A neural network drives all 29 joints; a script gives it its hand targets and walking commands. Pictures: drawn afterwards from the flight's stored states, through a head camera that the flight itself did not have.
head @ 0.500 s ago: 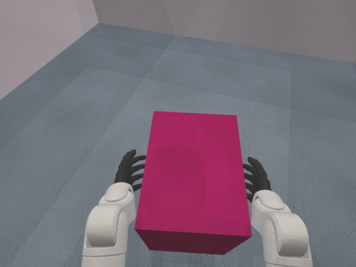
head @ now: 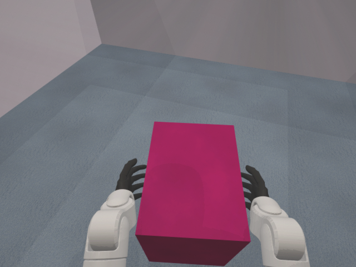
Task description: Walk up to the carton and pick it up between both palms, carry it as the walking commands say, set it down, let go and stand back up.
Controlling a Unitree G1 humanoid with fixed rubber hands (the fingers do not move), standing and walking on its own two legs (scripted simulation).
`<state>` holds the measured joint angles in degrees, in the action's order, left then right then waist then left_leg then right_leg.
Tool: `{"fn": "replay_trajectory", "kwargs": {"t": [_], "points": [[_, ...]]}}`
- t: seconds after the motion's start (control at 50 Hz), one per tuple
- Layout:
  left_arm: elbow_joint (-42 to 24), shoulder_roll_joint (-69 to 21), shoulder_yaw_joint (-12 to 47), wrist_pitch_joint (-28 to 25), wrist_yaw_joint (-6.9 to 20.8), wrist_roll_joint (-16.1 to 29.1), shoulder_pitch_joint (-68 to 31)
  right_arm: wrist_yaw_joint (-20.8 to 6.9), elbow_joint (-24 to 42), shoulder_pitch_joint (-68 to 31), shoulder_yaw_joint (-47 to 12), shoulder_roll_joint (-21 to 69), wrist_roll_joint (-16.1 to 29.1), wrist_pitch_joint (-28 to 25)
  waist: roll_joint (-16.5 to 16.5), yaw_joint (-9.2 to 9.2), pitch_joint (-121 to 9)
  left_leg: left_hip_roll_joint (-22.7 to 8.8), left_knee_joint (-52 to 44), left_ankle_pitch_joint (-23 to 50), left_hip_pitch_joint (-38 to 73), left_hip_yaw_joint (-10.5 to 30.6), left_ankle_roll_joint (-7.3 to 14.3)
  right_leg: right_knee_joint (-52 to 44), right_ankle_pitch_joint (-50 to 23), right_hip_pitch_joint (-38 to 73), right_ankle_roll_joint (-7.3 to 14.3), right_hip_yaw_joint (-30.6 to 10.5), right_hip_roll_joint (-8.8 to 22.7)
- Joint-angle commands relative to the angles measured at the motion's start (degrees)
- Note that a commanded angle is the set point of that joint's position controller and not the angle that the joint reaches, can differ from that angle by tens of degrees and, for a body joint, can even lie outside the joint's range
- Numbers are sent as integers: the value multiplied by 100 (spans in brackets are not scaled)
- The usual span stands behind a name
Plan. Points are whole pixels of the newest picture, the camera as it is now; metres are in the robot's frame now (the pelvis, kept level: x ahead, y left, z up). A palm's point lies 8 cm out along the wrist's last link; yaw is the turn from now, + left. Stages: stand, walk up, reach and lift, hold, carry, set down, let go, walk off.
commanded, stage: carry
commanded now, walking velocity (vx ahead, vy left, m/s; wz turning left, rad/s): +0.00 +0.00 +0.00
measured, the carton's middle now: (190, 195) +0.29 +0.00 +0.00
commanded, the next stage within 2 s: none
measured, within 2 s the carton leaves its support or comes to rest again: neither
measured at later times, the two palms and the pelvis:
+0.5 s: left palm (110, 197) +0.25 +0.17 +0.06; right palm (244, 204) +0.24 -0.11 +0.06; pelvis +0.00 +0.03 +0.00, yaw +0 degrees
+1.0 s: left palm (97, 199) +0.25 +0.19 +0.06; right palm (233, 204) +0.24 -0.08 +0.06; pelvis -0.01 +0.05 +0.00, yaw +0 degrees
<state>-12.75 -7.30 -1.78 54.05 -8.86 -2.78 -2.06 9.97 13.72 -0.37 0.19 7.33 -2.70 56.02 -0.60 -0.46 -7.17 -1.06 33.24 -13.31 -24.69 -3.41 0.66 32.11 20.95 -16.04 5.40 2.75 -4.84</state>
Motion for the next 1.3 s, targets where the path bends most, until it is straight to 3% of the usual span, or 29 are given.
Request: {"fn": "replay_trajectory", "kwargs": {"t": [0.0, 0.02, 0.08, 0.1, 0.12, 0.14, 0.16, 0.2, 0.22, 0.24, 0.28, 0.36, 0.44, 0.46, 0.52, 0.58, 0.66, 0.68, 0.7, 0.76, 0.8, 0.84, 0.86, 1.04, 1.16, 1.28], "points": [[-877, -4461, 2774, -205, 790, 1163, -2261, -793, 1084, -2786, -2559, 4336, 1134, -421, 8, 19, -1641, -566, -159, 1124, 886, 476, 219, -454, -2922, 453, -265, -767, 1172], [-682, -4348, 2658, -232, 788, 1082, -2280, -796, 888, -2792, -2436, 4211, 1054, -448, 30, 14, -1639, -575, -204, 1120, 880, 489, 209, -467, -2820, 422, -273, -762, 1167], [-971, -4513, 2820, -211, 768, 1220, -2349, -781, 1138, -2825, -2571, 4376, 1170, -426, 73, 8, -1553, -568, -233, 1028, 879, 523, 232, -503, -2501, 338, -260, -783, 1146], [-462, -4252, 2544, -253, 776, 1010, -2290, -792, 656, -2792, -2286, 4112, 973, -478, 112, 13, -1573, -577, -255, 1085, 913, 536, 231, -508, -2382, 328, -271, -768, 1129], [-1090, -4553, 2873, -231, 761, 1269, -2382, -775, 1257, -2850, -2592, 4404, 1202, -454, 103, 12, -1550, -575, -259, 1058, 915, 532, 238, -506, -2275, 310, -264, -763, 1122], [-630, -4335, 2654, -235, 755, 1084, -2270, -774, 782, -2722, -2365, 4187, 1019, -457, 113, 11, -1580, -592, -255, 1154, 951, 536, 242, -505, -2309, 303, -267, -759, 1117], [-862, -4421, 2745, -257, 753, 1165, -2316, -775, 1064, -2818, -2470, 4258, 1112, -486, 104, 19, -1627, -586, -245, 1184, 971, 557, 247, -488, -2329, 338, -271, -758, 1118], [-702, -4375, 2681, -251, 750, 1117, -2321, -768, 891, -2795, -2401, 4221, 1052, -478, 60, 17, -1584, -600, -286, 1201, 979, 575, 261, -479, -2212, 298, -280, -735, 1113], [-973, -4506, 2812, -250, 739, 1222, -2338, -763, 1143, -2812, -2541, 4362, 1168, -471, 114, 20, -1620, -593, -280, 1175, 999, 565, 259, -472, -2153, 310, -273, -723, 1109], [-792, -4395, 2709, -257, 736, 1145, -2355, -762, 936, -2784, -2422, 4256, 1080, -476, 77, 16, -1604, -599, -313, 1165, 977, 569, 252, -463, -2069, 324, -272, -700, 1103], [-986, -4540, 2841, -215, 733, 1224, -2309, -759, 1196, -2825, -2586, 4378, 1187, -446, 111, 24, -1622, -604, -325, 1191, 1014, 595, 276, -471, -1944, 285, -284, -704, 1096], [-692, -4392, 2683, -202, 734, 1119, -2202, -747, 978, -2758, -2445, 4195, 1078, -433, 50, 29, -1630, -615, -381, 1244, 1039, 615, 292, -435, -1830, 274, -287, -668, 1094], [-984, -4515, 2822, -169, 720, 1231, -2335, -744, 1213, -2844, -2581, 4340, 1185, -402, 70, 31, -1587, -623, -434, 1219, 1043, 650, 305, -415, -1604, 242, -273, -639, 1069], [-574, -4323, 2604, -198, 722, 1064, -2246, -753, 808, -2770, -2372, 4153, 1043, -429, 65, 30, -1600, -636, -439, 1315, 1037, 653, 295, -410, -1620, 274, -278, -608, 1061], [-1112, -4562, 2880, -153, 709, 1291, -2314, -739, 1319, -2808, -2627, 4378, 1249, -384, 101, 31, -1624, -641, -451, 1386, 1085, 680, 308, -400, -1554, 251, -287, -611, 1042], [-819, -4442, 2747, -138, 710, 1174, -2322, -749, 982, -2763, -2448, 4245, 1116, -369, 180, 36, -1641, -642, -520, 1382, 1112, 703, 324, -376, -1420, 240, -275, -609, 1040], [-937, -4552, 2870, -89, 709, 1263, -2348, -739, 1107, -2761, -2538, 4328, 1168, -328, 160, 36, -1575, -645, -558, 1370, 1114, 722, 323, -380, -1291, 204, -272, -579, 1026], [-613, -4373, 2680, -124, 720, 1123, -2352, -748, 767, -2757, -2348, 4167, 1034, -368, 155, 39, -1575, -652, -582, 1331, 1109, 743, 327, -390, -1214, 203, -268, -577, 1020], [-1035, -4599, 2904, -94, 710, 1294, -2414, -742, 1266, -2879, -2581, 4356, 1209, -341, 135, 43, -1551, -659, -579, 1358, 1120, 741, 320, -393, -1222, 209, -278, -564, 1007], [-947, -4641, 2914, -31, 714, 1292, -2406, -745, 1155, -2831, -2567, 4380, 1191, -284, 164, 44, -1522, -659, -667, 1231, 1097, 789, 341, -379, -965, 160, -266, -551, 984], [-993, -4646, 2923, -4, 706, 1302, -2389, -740, 1236, -2854, -2601, 4379, 1224, -258, 138, 44, -1540, -671, -694, 1232, 1073, 800, 326, -381, -920, 205, -255, -514, 966], [-517, -4417, 2664, -49, 722, 1114, -2387, -757, 736, -2830, -2328, 4162, 1034, -302, 174, 48, -1519, -662, -748, 1150, 1066, 824, 336, -386, -837, 197, -254, -524, 964], [-921, -4616, 2854, -46, 714, 1285, -2439, -750, 1166, -2913, -2554, 4362, 1207, -297, 146, 49, -1557, -667, -733, 1219, 1090, 811, 327, -377, -891, 230, -250, -505, 965], [-654, -4551, 2747, -87, 731, 1187, -2503, -784, 832, -2894, -2427, 4313, 1111, -329, 141, 49, -1576, -683, -824, 1248, 1129, 866, 293, -376, -804, 231, -269, -501, 974], [-889, -4724, 2882, -98, 730, 1323, -2607, -788, 1070, -2999, -2538, 4468, 1234, -356, 193, 49, -1591, -680, -873, 1133, 1143, 902, 292, -370, -743, 215, -269, -491, 941], [-352, -4499, 2616, -184, 753, 1126, -2560, -809, 588, -2983, -2287, 4231, 1031, -444, 131, 50, -1650, -681, -911, 1133, 1163, 938, 266, -385, -787, 270, -250, -513, 936]]}}
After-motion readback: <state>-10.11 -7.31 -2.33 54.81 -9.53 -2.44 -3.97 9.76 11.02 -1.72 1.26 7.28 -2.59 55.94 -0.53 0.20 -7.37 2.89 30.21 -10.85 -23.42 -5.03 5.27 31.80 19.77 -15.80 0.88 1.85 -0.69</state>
